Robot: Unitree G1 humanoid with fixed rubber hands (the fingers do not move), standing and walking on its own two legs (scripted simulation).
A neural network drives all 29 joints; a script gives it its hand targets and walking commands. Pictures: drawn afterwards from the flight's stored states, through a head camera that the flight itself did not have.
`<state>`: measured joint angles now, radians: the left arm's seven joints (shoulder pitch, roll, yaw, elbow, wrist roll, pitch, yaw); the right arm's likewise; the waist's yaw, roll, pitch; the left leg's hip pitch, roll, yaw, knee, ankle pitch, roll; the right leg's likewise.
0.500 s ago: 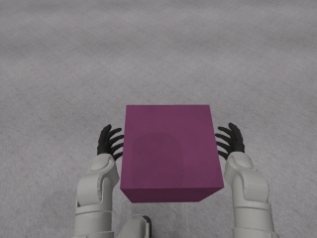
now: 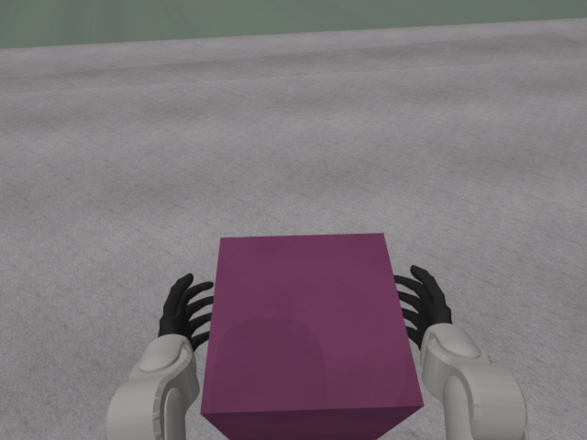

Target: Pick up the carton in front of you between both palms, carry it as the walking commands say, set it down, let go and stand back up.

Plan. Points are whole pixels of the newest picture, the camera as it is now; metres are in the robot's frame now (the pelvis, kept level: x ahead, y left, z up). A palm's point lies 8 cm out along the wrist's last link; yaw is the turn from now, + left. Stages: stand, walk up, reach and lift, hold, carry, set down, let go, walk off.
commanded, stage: carry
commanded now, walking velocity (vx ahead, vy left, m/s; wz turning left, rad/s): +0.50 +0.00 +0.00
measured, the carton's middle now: (304, 346) +0.26 +0.00 +0.01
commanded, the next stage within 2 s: none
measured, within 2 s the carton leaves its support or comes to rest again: neither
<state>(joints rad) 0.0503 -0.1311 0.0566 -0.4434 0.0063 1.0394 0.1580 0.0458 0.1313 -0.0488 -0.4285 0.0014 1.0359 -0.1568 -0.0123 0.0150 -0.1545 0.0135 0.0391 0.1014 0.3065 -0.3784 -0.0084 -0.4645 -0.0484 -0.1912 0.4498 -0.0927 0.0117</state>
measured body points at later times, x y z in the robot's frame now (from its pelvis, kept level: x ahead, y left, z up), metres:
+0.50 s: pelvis +0.29 +0.01 -0.01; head +0.25 +0.02 +0.44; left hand +0.52 +0.17 +0.08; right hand +0.52 -0.14 +0.09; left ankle +0.42 +0.12 -0.74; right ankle +0.13 -0.10 -0.74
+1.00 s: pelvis +0.57 +0.00 -0.01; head +0.55 -0.01 +0.44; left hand +0.81 +0.16 +0.08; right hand +0.81 -0.15 +0.07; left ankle +0.43 +0.12 -0.73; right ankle +0.68 -0.08 -0.74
